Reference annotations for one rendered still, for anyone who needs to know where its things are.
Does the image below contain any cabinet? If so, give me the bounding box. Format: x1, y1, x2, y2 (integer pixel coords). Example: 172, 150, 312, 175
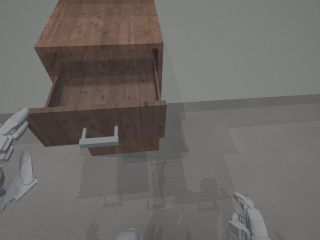
34, 0, 164, 156

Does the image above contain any handle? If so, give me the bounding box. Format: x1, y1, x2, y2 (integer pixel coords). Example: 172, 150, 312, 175
79, 125, 119, 148

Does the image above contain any drawer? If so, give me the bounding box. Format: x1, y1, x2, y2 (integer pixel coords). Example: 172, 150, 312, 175
18, 57, 167, 147

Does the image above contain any robot left hand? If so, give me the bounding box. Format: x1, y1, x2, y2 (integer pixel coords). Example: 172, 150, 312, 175
0, 107, 38, 213

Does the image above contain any robot right hand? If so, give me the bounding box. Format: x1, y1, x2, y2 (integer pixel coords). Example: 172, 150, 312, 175
229, 192, 269, 240

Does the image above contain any robot left thigh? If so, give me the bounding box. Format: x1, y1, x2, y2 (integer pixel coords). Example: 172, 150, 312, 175
114, 230, 144, 240

